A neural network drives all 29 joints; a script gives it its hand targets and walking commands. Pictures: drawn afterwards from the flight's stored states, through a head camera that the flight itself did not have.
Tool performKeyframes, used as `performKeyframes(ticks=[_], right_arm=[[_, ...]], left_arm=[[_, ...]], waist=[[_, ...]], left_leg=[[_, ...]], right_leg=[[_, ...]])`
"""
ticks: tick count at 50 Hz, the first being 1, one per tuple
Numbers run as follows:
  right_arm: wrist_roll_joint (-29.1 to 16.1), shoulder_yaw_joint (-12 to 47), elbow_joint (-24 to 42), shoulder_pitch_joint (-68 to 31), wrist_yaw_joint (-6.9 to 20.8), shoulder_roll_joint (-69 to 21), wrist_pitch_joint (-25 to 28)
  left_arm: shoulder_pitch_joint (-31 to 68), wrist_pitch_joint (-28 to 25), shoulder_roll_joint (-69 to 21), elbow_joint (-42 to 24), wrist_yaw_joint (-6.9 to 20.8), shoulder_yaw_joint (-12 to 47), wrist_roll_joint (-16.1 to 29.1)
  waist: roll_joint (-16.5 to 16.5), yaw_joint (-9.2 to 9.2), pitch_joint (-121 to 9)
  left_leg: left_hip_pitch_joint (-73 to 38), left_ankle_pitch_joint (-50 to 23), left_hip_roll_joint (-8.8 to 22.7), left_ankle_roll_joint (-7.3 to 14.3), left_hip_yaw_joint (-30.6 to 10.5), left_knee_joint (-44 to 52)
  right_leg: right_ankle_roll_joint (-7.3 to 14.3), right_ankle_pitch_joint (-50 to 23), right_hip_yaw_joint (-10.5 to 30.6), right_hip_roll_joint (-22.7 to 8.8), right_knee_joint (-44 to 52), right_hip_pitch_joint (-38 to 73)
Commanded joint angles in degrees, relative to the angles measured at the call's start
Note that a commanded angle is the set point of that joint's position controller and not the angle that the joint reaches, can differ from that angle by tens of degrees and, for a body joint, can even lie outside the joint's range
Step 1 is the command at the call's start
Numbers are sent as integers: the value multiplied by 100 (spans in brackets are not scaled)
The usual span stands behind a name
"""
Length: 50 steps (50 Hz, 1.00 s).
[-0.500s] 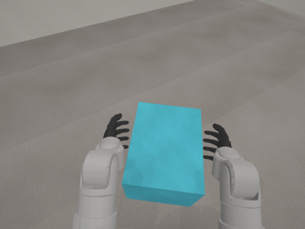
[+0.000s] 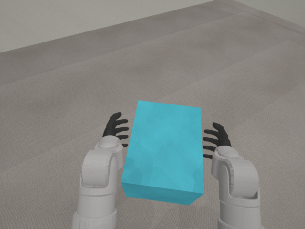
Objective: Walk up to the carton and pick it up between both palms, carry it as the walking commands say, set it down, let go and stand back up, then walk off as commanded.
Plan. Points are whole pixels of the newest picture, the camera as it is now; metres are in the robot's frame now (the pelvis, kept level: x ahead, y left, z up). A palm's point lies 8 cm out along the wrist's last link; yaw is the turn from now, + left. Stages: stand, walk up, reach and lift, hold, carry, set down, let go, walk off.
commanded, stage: carry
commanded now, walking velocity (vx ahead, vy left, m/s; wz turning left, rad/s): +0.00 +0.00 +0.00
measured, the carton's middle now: (163, 152) +0.35 -0.01 -0.01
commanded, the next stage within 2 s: hold in 1.90 s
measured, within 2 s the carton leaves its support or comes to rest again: neither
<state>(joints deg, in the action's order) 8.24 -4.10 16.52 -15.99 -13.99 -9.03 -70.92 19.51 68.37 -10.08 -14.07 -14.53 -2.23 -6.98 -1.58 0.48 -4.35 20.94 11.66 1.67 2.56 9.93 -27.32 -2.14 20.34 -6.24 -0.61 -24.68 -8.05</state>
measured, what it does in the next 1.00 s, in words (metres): steps on the spot: right foot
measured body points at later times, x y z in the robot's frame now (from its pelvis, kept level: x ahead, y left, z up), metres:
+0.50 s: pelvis +0.08 -0.01 +0.00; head +0.08 -0.01 +0.45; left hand +0.40 +0.12 +0.09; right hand +0.39 -0.15 +0.08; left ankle +0.01 +0.09 -0.74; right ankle +0.03 -0.11 -0.74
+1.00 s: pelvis +0.07 +0.00 +0.00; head +0.05 +0.02 +0.45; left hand +0.38 +0.14 +0.08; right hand +0.37 -0.13 +0.08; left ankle +0.01 +0.09 -0.74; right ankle +0.03 -0.11 -0.74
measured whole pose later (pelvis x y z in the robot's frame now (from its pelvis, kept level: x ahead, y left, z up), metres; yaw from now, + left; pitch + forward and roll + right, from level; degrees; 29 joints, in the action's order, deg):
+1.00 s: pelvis +0.07 +0.00 +0.00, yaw +0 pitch +3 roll -1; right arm 8.0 -6.2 5.5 -16.3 -11.3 -9.1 -61.0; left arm 16.9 59.6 -9.3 -5.9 -12.3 -3.9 -7.4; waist -1.0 0.5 -5.4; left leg 11.0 20.5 3.3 1.1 9.4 -29.0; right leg -0.7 16.6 -6.6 -1.4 -28.8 -12.9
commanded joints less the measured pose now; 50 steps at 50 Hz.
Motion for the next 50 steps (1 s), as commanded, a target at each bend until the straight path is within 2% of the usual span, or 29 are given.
performKeyframes(ticks=[1, 4, 6, 8, 9, 10, 11, 14, 16, 18, 19, 23, 26, 27, 28, 29, 31, 32, 33, 34, 36, 37, 38, 41, 44, 45, 46, 49, 50], right_arm=[[-2395, 3314, 1349, -2406, 1432, -6208, 378], [-2464, 3420, 1358, -2296, 1431, -6253, 368], [-2464, 3483, 1281, -2238, 1438, -6228, 329], [-2393, 3408, 1234, -2148, 1404, -6050, 300], [-2376, 3307, 1153, -2029, 1407, -6079, 324], [-2365, 3298, 845, -2133, 1450, -6120, 236], [-2289, 3127, 720, -2327, 1463, -5870, 263], [-1663, 2354, -841, -2138, 1505, -5356, 392], [-2066, 2934, 152, -2474, 1583, -5865, 540], [-1682, 2512, -935, -2205, 1644, -5463, 661], [-1982, 2927, -129, -2246, 1639, -5804, 694], [-1764, 2257, -887, -2156, 1542, -5153, 1048], [-2175, 2789, 111, -2343, 1470, -5512, 1078], [-1878, 2394, -558, -2055, 1484, -5184, 1114], [-2379, 2989, 828, -2205, 1392, -5652, 1048], [-1743, 2336, -803, -1718, 1450, -5047, 1057], [-1943, 2437, -269, -1932, 1407, -5084, 1054], [-1573, 2026, -1304, -1630, 1463, -4784, 1113], [-2126, 2592, 206, -1878, 1373, -5272, 1067], [-1665, 2213, -932, -1790, 1424, -4936, 1146], [-2017, 2636, -11, -1898, 1351, -5268, 1090], [-1692, 2196, -893, -1664, 1365, -4882, 1104], [-1749, 2296, -629, -1899, 1386, -4963, 1159], [-1843, 2255, -357, -1799, 1317, -5045, 1159], [-1414, 1773, -1457, -1714, 1413, -4532, 1275], [-2018, 2478, 69, -1848, 1351, -5246, 1158], [-1399, 1869, -1426, -1613, 1414, -4650, 1209], [-1717, 2226, -744, -1882, 1447, -5119, 1324], [-1903, 2363, -103, -2101, 1394, -5160, 1325]], left_arm=[[1334, -89, -6472, -735, 1508, 2906, 2127], [1413, -163, -6303, -1129, 1466, 2856, 2103], [1400, -142, -6231, -1049, 1475, 2848, 2086], [1034, -55, -6163, -717, 1495, 2862, 2098], [1166, -46, -6216, -746, 1482, 2948, 2145], [1343, 41, -6154, -575, 1492, 2848, 2021], [1143, 47, -6011, -93, 1496, 2654, 1813], [1158, -116, -5503, 1289, 1559, 1928, 1321], [1526, -256, -6103, 321, 1599, 2505, 1711], [1260, -413, -5649, 1396, 1639, 1984, 1286], [1348, -453, -6036, 596, 1642, 2475, 1615], [1194, -840, -5267, 1219, 1549, 1743, 1394], [1339, -865, -5602, 239, 1461, 2237, 1727], [1251, -907, -5269, 711, 1470, 2027, 1512], [1431, -826, -5845, -560, 1383, 2673, 2045], [785, -818, -5255, 1141, 1438, 1989, 1375], [1157, -835, -5293, 527, 1350, 2135, 1570], [987, -900, -4900, 1344, 1400, 1774, 1209], [1425, -876, -5447, -299, 1296, 2458, 1858], [1006, -902, -5114, 1149, 1397, 1910, 1331], [1090, -859, -5400, 209, 1346, 2268, 1669], [876, -893, -5004, 1043, 1335, 1846, 1331], [1171, -948, -5105, 774, 1368, 2003, 1432], [1404, -932, -5207, 247, 1295, 2214, 1663], [1135, -1018, -4745, 1503, 1349, 1697, 1110], [1363, -894, -5493, -98, 1294, 2498, 1787], [1145, -962, -4872, 1369, 1366, 1843, 1160], [1426, -1073, -5227, 661, 1405, 2088, 1480], [1525, -1061, -5408, 199, 1350, 2304, 1649]], waist=[[-9, 8, -2512], [-762, 0, -2394], [-814, -84, -2221], [155, -201, -2272], [1141, -242, -2012], [1351, -224, -1546], [1020, -183, -1358], [580, -28, -1273], [235, -50, -1359], [-456, -71, -1350], [-485, -100, -1496], [-286, -65, -2034], [24, -56, -1988], [60, -63, -1922], [285, -67, -1910], [334, -62, -1917], [294, -67, -1704], [277, -82, -1635], [518, -75, -1667], [361, -76, -1785], [72, -71, -1876], [-53, -68, -1910], [-134, -85, -1839], [412, -86, -1687], [832, -89, -1397], [749, -81, -1243], [694, -81, -1441], [91, -91, -1632], [348, -89, -1762]], left_leg=[[-1508, -3982, 890, -44, -264, -787], [96, -1056, 158, -344, 289, -576], [-419, -1312, -17, -321, 430, 68], [-2572, -4183, 590, 34, -171, -34], [-3713, -6476, 1220, 370, -924, -127], [-3631, -6987, 1731, 647, -1359, 24], [-3238, -6507, 1823, 714, -1384, 50], [-1597, -3464, 1221, 151, -605, 73], [-730, -1105, 799, -188, -443, -79], [-443, 656, 519, -373, -444, -284], [-619, 196, 596, -356, -465, -179], [-1309, -1941, 788, -233, -477, -339], [-1530, -3043, 777, -277, -263, -465], [-1545, -3199, 844, -257, -384, -458], [-1653, -3738, 819, -236, -326, -553], [-1669, -3472, 850, -214, -349, -552], [-1488, -3644, 840, -239, -348, -388], [-1562, -3529, 822, -252, -320, -410], [-1664, -3575, 866, -176, -435, -318], [-1729, -3486, 883, -203, -363, -415], [-1441, -2853, 802, -196, -397, -553], [-1260, -2528, 729, -248, -329, -577], [-1300, -1865, 646, -281, -284, -379], [-1468, -2923, 826, -129, -464, -155], [-1695, -3729, 1106, 30, -656, -11], [-1557, -3750, 1160, 47, -735, 138], [-1601, -3314, 1147, 58, -733, 30], [-1177, -1877, 860, -111, -557, -212], [-1299, -1688, 798, -126, -470, -181]], right_leg=[[-54, -4712, 251, -740, 49, 1033], [245, -8220, 526, -1061, -905, 2435], [191, -8719, 261, -877, -1369, 2019], [-105, -5652, -8, -530, -1940, -52], [-199, -1187, -278, 14, -1990, -1675], [-125, 1370, 40, 59, -1659, -2298], [-92, 1537, 199, -81, -1071, -2154], [-120, -902, -41, -225, 503, -316], [110, -2807, 712, -918, 278, 395], [577, -4608, 1188, -1462, 76, 608], [544, -5085, 866, -1390, -267, 788], [343, -4877, 459, -1017, -791, 713], [303, -4895, 338, -858, -955, 600], [264, -4575, 302, -836, -973, 511], [252, -4583, 234, -749, -954, 403], [258, -4226, 277, -731, -780, 349], [183, -4112, 184, -700, -948, 271], [130, -3770, 97, -589, -664, 284], [174, -3660, 234, -652, -690, 109], [155, -3573, 202, -611, -546, 242], [291, -4516, 373, -810, -604, 572], [357, -5086, 447, -913, -737, 774], [355, -5118, 453, -975, -770, 646], [273, -3890, 309, -795, -925, 248], [97, -1741, 115, -512, -605, -220], [121, -1507, 118, -508, -633, -270], [151, -1463, 186, -491, -432, -162], [258, -3357, 374, -859, -468, 372], [293, -3838, 437, -967, -535, 376]])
